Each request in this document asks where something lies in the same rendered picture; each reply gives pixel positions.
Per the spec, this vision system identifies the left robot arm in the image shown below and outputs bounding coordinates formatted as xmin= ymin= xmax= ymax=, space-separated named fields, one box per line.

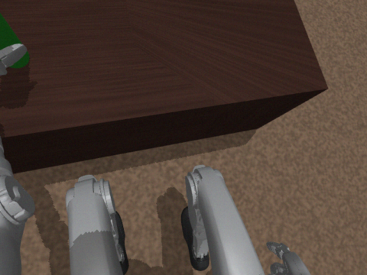
xmin=0 ymin=136 xmax=35 ymax=275

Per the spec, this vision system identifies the left robot hand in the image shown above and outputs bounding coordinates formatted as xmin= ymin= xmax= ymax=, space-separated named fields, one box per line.
xmin=0 ymin=44 xmax=27 ymax=76

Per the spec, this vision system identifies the left robot foot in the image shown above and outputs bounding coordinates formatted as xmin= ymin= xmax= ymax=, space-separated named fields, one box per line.
xmin=115 ymin=211 xmax=129 ymax=275

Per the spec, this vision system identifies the can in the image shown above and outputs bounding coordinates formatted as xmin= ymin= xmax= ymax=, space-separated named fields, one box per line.
xmin=0 ymin=13 xmax=29 ymax=68

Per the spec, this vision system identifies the right robot foot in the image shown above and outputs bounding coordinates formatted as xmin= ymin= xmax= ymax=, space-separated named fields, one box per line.
xmin=181 ymin=207 xmax=209 ymax=271

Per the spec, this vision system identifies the right robot hand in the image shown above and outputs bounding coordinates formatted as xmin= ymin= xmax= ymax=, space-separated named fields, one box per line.
xmin=266 ymin=242 xmax=311 ymax=275

